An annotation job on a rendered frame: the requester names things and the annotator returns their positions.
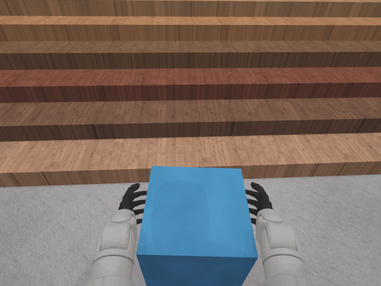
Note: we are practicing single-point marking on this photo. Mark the right robot hand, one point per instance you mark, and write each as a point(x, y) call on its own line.
point(262, 200)

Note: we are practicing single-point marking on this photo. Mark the robot left forearm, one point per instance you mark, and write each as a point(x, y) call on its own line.
point(115, 251)

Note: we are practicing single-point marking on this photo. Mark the left robot hand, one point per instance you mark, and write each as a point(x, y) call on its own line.
point(129, 196)

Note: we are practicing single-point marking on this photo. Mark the robot right forearm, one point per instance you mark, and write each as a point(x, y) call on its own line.
point(280, 251)

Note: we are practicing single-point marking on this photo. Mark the carton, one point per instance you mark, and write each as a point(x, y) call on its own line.
point(196, 228)

